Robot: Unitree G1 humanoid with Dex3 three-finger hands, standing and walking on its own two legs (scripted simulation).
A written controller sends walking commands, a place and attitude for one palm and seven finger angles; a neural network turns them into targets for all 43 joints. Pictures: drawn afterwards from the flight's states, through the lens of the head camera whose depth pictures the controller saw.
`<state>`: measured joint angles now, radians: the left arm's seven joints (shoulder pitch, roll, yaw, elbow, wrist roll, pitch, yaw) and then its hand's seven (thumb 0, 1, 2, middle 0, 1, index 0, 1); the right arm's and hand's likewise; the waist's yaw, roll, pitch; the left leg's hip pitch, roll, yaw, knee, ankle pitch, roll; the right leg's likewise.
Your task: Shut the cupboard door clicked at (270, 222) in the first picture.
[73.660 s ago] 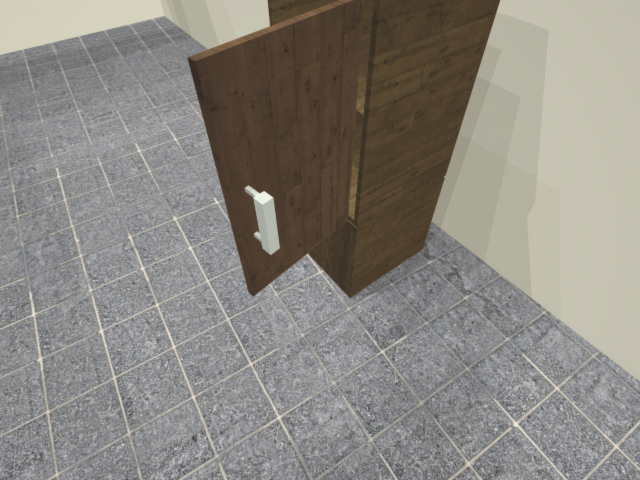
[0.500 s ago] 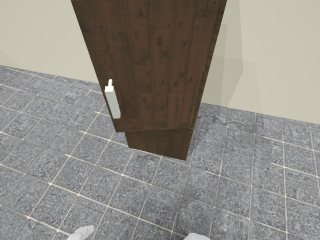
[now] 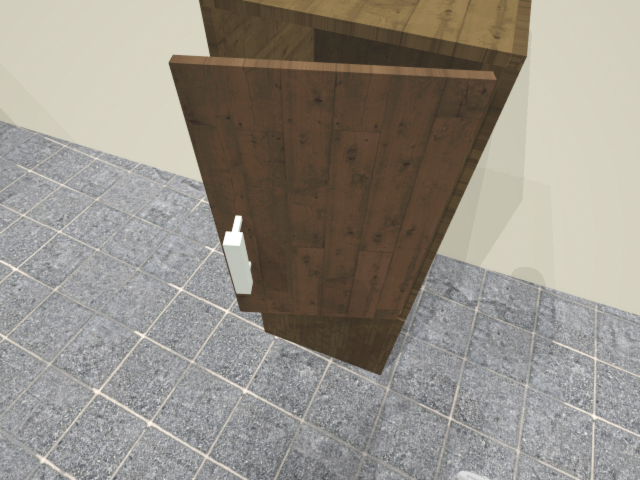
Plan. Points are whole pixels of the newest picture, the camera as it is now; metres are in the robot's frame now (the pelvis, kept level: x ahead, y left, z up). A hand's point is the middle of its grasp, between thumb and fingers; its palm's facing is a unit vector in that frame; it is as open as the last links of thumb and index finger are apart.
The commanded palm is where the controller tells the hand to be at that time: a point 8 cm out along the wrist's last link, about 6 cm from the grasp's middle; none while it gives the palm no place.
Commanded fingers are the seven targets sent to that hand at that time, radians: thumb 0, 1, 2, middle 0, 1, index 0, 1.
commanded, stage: come to a stop and stand still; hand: left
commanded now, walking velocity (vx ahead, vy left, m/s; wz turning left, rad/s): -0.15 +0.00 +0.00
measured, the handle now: (241, 255) +0.46 +0.18 -0.08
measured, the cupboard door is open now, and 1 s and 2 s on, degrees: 18 18 18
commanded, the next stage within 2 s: look again from close up in 0.98 s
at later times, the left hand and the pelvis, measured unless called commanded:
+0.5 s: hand out of the picture +0.02 +0.18 -0.18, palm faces -0.04 -0.98 -0.21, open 7.3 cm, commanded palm none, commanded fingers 0.00 0.90 0.90 -0.20 -0.30 -0.20 -0.30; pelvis -0.03 +0.01 +0.00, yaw -2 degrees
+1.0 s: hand out of the picture -0.05 +0.25 -0.17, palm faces -0.05 -0.97 -0.24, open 7.3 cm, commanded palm none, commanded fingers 0.00 0.90 0.90 -0.20 -0.30 -0.20 -0.30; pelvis -0.05 +0.05 +0.00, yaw -2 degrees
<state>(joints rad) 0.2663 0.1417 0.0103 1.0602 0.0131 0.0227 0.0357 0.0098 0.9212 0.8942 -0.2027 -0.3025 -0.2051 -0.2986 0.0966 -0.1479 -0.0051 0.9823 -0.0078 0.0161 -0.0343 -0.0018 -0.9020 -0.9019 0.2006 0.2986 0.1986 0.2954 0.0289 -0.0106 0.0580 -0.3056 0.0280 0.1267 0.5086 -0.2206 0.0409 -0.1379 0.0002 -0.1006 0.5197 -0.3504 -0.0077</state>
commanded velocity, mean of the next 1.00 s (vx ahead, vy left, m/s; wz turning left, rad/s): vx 0.00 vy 0.00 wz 0.00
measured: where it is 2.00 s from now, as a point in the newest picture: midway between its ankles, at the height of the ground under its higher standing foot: outside the picture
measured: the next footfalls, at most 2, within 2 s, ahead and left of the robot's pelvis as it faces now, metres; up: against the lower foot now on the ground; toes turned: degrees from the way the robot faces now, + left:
none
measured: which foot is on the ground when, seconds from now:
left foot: down 0.00-1.00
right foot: down 0.00-1.00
